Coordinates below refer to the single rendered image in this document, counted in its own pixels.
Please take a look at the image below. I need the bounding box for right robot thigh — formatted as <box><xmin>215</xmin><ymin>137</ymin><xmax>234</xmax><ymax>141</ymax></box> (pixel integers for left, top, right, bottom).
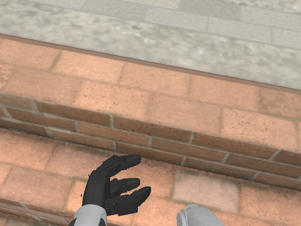
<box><xmin>176</xmin><ymin>206</ymin><xmax>225</xmax><ymax>226</ymax></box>

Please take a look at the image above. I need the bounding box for right robot shin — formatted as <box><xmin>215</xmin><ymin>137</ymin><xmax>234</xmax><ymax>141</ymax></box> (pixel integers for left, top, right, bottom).
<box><xmin>185</xmin><ymin>204</ymin><xmax>198</xmax><ymax>210</ymax></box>

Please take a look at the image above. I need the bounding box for robot left forearm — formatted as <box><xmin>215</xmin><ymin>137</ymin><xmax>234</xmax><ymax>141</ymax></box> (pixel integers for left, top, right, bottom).
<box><xmin>69</xmin><ymin>204</ymin><xmax>107</xmax><ymax>226</ymax></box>

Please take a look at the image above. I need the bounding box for robot left hand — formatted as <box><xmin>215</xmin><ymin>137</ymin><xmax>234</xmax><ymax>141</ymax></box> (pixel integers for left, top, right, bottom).
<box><xmin>81</xmin><ymin>154</ymin><xmax>151</xmax><ymax>217</ymax></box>

